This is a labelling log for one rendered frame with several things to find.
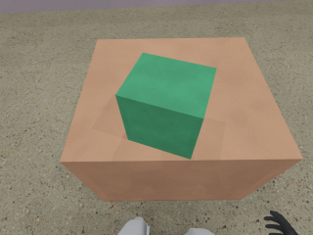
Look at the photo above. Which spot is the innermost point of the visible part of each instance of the right robot hand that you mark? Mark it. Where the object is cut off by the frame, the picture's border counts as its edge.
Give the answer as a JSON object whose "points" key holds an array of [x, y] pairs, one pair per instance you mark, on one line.
{"points": [[284, 226]]}

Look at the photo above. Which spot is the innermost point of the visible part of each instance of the left robot thigh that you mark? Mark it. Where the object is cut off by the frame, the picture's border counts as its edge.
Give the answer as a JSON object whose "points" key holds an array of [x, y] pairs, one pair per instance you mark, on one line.
{"points": [[135, 227]]}

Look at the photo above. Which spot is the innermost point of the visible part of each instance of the pedestal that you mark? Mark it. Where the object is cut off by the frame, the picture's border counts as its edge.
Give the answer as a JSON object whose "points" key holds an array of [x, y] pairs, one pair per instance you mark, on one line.
{"points": [[244, 141]]}

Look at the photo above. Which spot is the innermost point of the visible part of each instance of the left robot shin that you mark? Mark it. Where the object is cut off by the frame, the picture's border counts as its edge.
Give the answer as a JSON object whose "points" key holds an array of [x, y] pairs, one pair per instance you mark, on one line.
{"points": [[138, 217]]}

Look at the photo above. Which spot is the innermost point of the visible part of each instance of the carton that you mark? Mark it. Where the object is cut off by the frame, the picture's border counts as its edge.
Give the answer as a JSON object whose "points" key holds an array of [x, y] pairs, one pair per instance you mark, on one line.
{"points": [[163, 101]]}

